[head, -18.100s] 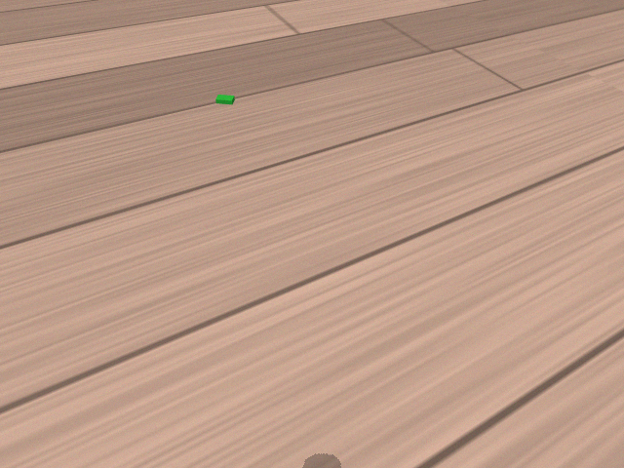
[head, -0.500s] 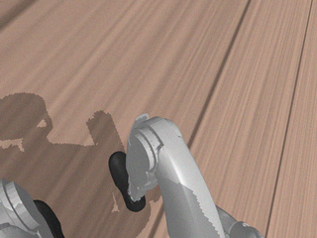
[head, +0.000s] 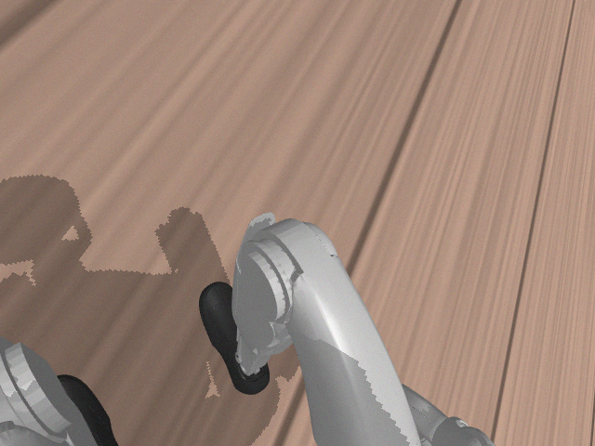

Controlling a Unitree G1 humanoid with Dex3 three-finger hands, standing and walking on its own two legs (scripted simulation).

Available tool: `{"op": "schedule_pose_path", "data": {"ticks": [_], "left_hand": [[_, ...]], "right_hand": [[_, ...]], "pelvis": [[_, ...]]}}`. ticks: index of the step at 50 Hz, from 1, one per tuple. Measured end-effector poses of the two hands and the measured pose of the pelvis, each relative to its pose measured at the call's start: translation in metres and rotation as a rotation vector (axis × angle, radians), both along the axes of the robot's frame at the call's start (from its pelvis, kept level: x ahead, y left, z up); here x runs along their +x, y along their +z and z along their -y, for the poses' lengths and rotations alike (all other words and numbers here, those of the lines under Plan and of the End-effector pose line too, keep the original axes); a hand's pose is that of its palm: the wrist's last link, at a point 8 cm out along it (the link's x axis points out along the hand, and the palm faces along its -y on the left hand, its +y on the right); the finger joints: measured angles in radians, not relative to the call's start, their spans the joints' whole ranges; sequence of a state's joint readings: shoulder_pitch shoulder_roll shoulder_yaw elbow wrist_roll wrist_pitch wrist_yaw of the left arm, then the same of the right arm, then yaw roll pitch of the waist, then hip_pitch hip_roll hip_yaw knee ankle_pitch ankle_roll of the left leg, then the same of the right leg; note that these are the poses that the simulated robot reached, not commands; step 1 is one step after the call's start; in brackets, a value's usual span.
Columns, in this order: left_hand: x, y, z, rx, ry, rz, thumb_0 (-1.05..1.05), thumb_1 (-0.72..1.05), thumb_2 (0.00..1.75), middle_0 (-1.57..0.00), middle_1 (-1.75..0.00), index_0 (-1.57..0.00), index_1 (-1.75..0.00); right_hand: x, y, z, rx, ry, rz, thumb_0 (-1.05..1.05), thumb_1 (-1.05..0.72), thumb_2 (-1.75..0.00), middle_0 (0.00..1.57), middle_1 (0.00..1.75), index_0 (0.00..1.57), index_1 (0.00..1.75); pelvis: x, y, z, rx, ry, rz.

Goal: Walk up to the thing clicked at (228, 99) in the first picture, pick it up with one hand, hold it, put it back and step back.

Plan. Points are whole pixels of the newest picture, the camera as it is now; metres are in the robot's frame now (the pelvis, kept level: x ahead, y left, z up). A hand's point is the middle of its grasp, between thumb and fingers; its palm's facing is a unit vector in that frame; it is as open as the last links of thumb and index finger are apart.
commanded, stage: close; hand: left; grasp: from above
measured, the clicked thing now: out of the picture +0.48 +0.30 -0.29
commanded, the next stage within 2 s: settle in 0.74 s
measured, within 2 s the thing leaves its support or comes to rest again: leaves its support in 1.18 s
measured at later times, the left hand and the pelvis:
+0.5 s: hand out of the picture +0.46 +0.30 -0.26, palm faces -0.45 -0.15 -0.88, open 9.2 cm; pelvis +0.00 +0.00 +0.00, yaw +0 degrees
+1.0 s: hand out of the picture +0.46 +0.30 -0.25, palm faces -0.44 -0.14 -0.89, open 8.8 cm; pelvis +0.00 +0.00 +0.00, yaw +0 degrees
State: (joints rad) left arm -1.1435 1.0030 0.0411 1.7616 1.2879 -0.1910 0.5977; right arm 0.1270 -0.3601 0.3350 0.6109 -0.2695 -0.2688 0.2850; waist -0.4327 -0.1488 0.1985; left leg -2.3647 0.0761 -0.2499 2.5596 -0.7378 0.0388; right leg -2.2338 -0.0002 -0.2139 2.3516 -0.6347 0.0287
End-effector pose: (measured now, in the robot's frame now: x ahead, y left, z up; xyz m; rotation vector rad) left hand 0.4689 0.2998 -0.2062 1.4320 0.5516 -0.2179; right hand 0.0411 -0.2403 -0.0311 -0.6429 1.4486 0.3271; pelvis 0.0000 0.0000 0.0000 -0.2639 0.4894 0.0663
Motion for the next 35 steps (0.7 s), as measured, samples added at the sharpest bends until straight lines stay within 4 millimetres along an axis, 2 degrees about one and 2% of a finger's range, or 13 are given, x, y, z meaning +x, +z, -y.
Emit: {"op": "schedule_pose_path", "data": {"ticks": [23, 35], "left_hand": [[0.0001, 0.0054, -0.0017, -0.003, -0.002, 0.009, 0.0, 0.2, 0.42, -0.54, -0.58, -0.65, -0.55], [-0.0017, 0.0077, -0.0018, 0.006, -0.013, 0.018, 0.01, 0.28, 0.28, -0.69, -0.45, -0.71, -0.39]], "right_hand": [[0.0066, -0.0004, -0.0004, 0.002, 0.009, 0.02, 0.0, -0.9, -0.9, 0.2, 0.3, 0.2, 0.3], [0.0039, 0.0005, 0.0008, -0.015, 0.005, 0.025, 0.0, -0.9, -0.9, 0.2, 0.3, 0.2, 0.3]], "pelvis": [[-0.0006, 0.0016, 0.0002, 0.0, 0.003, 0.001], [-0.0029, 0.0015, -0.0001, 0.001, 0.003, 0.007]]}}
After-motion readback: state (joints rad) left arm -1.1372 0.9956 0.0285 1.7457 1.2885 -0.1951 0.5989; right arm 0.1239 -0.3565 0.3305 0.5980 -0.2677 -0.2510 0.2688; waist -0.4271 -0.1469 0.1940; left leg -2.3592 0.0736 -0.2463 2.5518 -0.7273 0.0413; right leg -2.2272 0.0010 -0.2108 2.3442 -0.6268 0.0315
